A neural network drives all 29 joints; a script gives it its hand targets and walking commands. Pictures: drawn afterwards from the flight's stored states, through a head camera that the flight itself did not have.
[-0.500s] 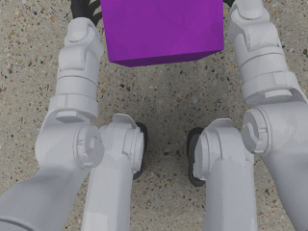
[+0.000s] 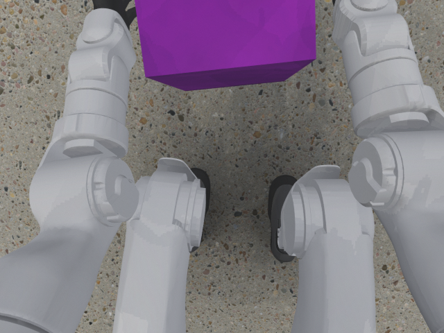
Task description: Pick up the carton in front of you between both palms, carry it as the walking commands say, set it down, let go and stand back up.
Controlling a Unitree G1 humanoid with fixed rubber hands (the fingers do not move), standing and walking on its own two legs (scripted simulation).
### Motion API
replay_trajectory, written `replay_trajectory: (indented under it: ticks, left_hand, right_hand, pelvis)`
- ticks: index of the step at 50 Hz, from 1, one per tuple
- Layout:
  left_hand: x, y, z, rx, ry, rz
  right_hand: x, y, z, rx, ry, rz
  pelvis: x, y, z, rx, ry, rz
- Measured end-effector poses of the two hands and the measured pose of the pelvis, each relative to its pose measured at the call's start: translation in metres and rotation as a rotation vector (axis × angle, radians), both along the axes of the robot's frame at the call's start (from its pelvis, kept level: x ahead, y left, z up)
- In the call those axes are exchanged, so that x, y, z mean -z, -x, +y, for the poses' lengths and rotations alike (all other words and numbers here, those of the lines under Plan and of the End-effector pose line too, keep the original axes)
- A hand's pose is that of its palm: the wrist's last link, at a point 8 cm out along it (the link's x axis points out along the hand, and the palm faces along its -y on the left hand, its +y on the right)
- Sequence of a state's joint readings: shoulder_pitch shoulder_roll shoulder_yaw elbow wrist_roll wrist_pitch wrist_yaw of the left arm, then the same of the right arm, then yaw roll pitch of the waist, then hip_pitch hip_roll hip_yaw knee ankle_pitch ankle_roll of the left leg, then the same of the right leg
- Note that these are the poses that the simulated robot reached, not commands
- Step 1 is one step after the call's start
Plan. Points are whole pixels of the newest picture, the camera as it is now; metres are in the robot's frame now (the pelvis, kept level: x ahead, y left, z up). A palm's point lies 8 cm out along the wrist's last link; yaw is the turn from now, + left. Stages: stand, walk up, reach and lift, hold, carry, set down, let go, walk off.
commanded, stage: set down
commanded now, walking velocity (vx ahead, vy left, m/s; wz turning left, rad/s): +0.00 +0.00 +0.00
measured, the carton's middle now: (226, 14) +0.54 +0.02 -0.24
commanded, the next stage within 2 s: let go in 1.74 s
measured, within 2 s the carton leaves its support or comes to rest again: neither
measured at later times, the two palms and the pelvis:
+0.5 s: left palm (114, 23) +0.52 +0.18 -0.17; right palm out of the picture +0.55 -0.14 -0.18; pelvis -0.01 +0.00 +0.00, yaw +0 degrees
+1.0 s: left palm out of the picture +0.52 +0.19 -0.07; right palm out of the picture +0.57 -0.17 -0.07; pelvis +0.00 +0.01 +0.04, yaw +0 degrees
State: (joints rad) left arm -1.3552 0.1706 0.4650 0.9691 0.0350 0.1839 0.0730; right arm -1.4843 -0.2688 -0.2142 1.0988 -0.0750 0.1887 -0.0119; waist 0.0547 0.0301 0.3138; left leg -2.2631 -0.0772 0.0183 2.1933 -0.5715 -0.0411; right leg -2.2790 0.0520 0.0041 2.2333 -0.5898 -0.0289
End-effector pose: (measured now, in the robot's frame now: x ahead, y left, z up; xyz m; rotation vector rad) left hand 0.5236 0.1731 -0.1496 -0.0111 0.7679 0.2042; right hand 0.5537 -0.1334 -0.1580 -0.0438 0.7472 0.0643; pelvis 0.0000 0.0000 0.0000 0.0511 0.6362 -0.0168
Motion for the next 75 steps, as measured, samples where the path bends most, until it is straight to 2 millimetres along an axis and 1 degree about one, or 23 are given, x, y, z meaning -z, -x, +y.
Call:
replay_trajectory:
  ticks: [9, 20, 23, 25, 27, 29, 32, 35, 37, 40, 45, 48, 54, 59, 63, 66, 70, 75]
  left_hand:
    - [0.003, 0.000, 0.003, 0.013, 0.002, 0.001]
    - [0.005, 0.000, 0.004, 0.008, 0.029, -0.003]
    - [0.008, 0.003, 0.005, 0.016, 0.015, -0.004]
    - [0.015, 0.008, 0.006, 0.018, -0.005, 0.016]
    - [0.024, 0.016, 0.010, -0.004, -0.022, 0.041]
    - [0.029, 0.019, 0.017, -0.032, -0.031, 0.039]
    - [0.030, 0.021, 0.027, -0.053, -0.037, 0.020]
    - [0.028, 0.019, 0.032, -0.059, -0.031, 0.000]
    - [0.019, 0.013, 0.032, -0.056, -0.027, -0.037]
    - [0.001, 0.005, 0.029, -0.050, -0.015, -0.082]
    - [-0.038, 0.002, 0.025, -0.037, -0.024, -0.116]
    - [-0.064, 0.001, 0.023, -0.041, -0.016, -0.130]
    - [-0.106, 0.003, 0.019, -0.046, -0.018, -0.123]
    - [-0.134, 0.003, 0.020, -0.056, -0.020, -0.112]
    - [-0.155, 0.003, 0.026, -0.064, -0.031, -0.121]
    - [-0.170, 0.005, 0.027, -0.063, -0.022, -0.126]
    - [-0.197, 0.005, 0.033, -0.072, -0.035, -0.144]
    - [-0.231, 0.006, 0.034, -0.059, -0.031, -0.138]
  right_hand:
    - [0.003, 0.000, 0.000, -0.015, -0.033, -0.010]
    - [0.004, 0.000, 0.000, -0.039, -0.020, -0.021]
    - [0.009, 0.001, -0.002, -0.044, 0.000, -0.017]
    - [0.018, 0.005, -0.007, -0.031, 0.025, -0.004]
    - [0.027, 0.010, -0.019, 0.003, 0.049, 0.009]
    - [0.033, 0.013, -0.031, 0.023, 0.075, 0.015]
    - [0.032, 0.010, -0.046, 0.049, 0.095, 0.000]
    - [0.020, 0.002, -0.052, 0.058, 0.098, -0.026]
    - [0.007, -0.007, -0.053, 0.068, 0.091, -0.055]
    - [-0.017, -0.018, -0.050, 0.058, 0.095, -0.107]
    - [-0.053, -0.019, -0.042, 0.058, 0.093, -0.112]
    - [-0.075, -0.017, -0.039, 0.063, 0.087, -0.110]
    - [-0.116, -0.015, -0.042, 0.071, 0.087, -0.101]
    - [-0.146, -0.018, -0.046, 0.065, 0.076, -0.094]
    - [-0.166, -0.021, -0.049, 0.055, 0.089, -0.099]
    - [-0.182, -0.023, -0.048, 0.047, 0.081, -0.119]
    - [-0.206, -0.023, -0.051, 0.042, 0.096, -0.120]
    - [-0.239, -0.022, -0.052, 0.042, 0.084, -0.111]
  pelvis:
    - [0.002, 0.001, 0.000, -0.005, -0.002, -0.024]
    - [0.004, 0.004, -0.001, -0.003, -0.004, -0.049]
    - [0.004, 0.006, -0.001, -0.004, -0.005, -0.065]
    - [0.003, 0.007, 0.000, -0.004, -0.007, -0.079]
    - [0.002, 0.007, -0.001, -0.001, -0.007, -0.086]
    - [0.002, 0.007, 0.000, 0.002, -0.003, -0.089]
    - [0.003, 0.005, 0.000, 0.005, 0.001, -0.088]
    - [0.004, 0.004, 0.001, 0.010, 0.005, -0.078]
    - [0.003, 0.003, 0.002, 0.011, 0.006, -0.066]
    - [0.000, 0.002, 0.003, 0.005, 0.005, -0.048]
    - [-0.017, 0.000, 0.006, -0.001, 0.013, -0.010]
    - [-0.033, 0.000, 0.007, -0.005, 0.015, 0.019]
    - [-0.066, -0.001, 0.008, -0.007, 0.016, 0.076]
    - [-0.094, -0.003, 0.006, -0.002, 0.015, 0.114]
    - [-0.114, -0.006, 0.004, 0.004, 0.009, 0.152]
    - [-0.130, -0.009, 0.002, 0.007, 0.007, 0.174]
    - [-0.151, -0.012, 0.000, 0.010, 0.005, 0.182]
    - [-0.182, -0.018, -0.001, 0.009, 0.008, 0.182]
